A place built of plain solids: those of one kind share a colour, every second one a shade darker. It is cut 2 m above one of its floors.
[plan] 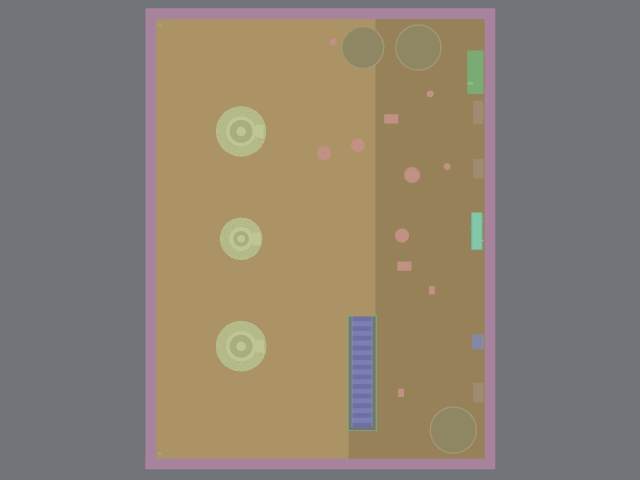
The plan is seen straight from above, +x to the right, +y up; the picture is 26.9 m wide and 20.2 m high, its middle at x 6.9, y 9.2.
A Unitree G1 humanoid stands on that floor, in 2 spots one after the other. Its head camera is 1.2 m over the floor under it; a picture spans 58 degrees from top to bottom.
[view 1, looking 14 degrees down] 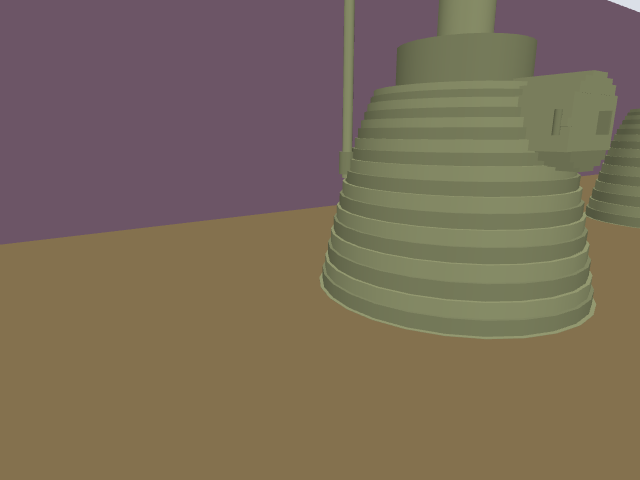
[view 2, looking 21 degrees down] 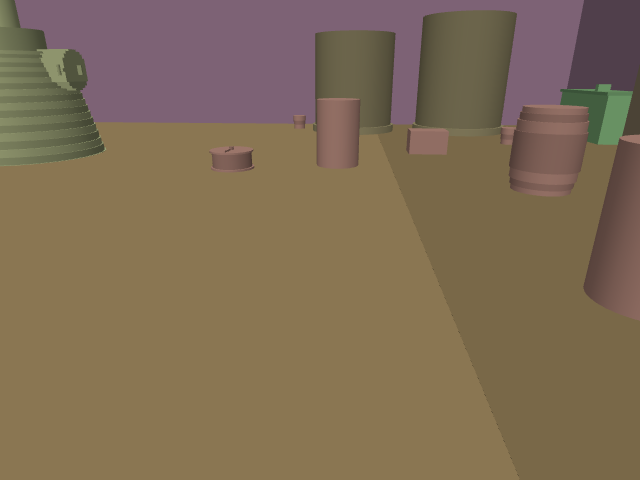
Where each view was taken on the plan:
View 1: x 5.78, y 1.90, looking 145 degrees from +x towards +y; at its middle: upper_floor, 4.96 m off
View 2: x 8.67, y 7.08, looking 94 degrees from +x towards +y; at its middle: upper_floor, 3.35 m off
